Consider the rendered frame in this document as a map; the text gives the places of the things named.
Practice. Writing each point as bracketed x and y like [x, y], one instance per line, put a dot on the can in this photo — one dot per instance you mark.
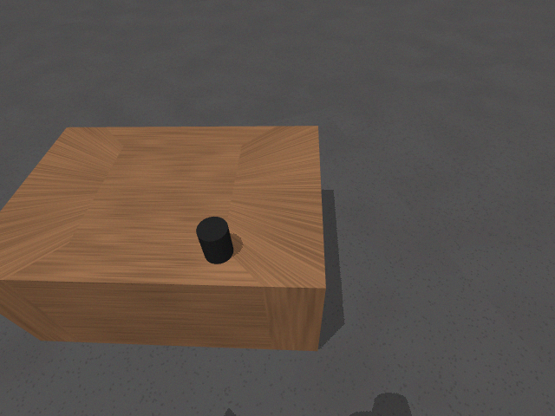
[215, 239]

